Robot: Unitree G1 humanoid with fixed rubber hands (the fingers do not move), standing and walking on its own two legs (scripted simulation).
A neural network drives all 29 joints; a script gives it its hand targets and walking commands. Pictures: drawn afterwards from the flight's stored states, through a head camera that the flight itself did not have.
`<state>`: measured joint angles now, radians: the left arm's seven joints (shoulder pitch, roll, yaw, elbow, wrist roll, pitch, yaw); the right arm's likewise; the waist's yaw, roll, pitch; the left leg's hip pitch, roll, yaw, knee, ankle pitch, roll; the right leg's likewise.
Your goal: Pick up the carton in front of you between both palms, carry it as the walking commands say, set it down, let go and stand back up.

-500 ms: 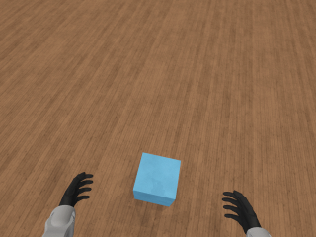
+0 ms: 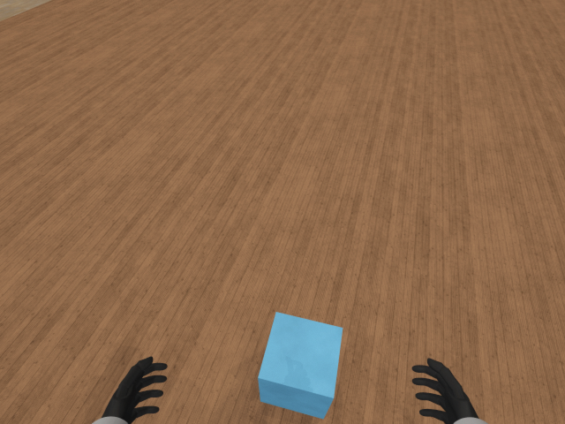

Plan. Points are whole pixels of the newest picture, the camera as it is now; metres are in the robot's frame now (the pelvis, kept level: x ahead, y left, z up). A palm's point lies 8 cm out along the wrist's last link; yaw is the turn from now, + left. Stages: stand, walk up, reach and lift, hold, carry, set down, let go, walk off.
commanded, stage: let go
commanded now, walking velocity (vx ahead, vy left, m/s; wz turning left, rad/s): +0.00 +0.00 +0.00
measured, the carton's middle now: (300, 366) +0.42 -0.05 -0.65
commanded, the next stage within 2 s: stand in 0.10 s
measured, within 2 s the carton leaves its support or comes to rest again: neither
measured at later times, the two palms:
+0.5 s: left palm out of the picture +0.14 +0.22 -0.11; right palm out of the picture +0.11 -0.29 -0.11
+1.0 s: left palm out of the picture +0.13 +0.22 -0.12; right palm out of the picture +0.04 -0.29 -0.14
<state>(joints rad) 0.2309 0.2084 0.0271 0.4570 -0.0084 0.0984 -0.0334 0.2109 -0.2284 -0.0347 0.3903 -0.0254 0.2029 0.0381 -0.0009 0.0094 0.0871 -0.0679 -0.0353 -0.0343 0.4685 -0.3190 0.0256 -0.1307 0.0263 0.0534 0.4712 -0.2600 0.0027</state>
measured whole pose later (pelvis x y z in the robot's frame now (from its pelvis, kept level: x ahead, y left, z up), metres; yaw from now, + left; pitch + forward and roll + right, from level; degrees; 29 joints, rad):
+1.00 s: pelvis +0.04 -0.03 -0.01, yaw -6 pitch +3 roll +1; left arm 0.35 0.23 0.00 0.80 0.02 -0.01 0.04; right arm 0.38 -0.27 0.01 0.82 -0.02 0.01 -0.06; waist -0.01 0.02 -0.06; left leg -0.16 0.04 0.08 0.56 -0.44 -0.03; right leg -0.30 0.10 0.12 0.65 -0.38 -0.05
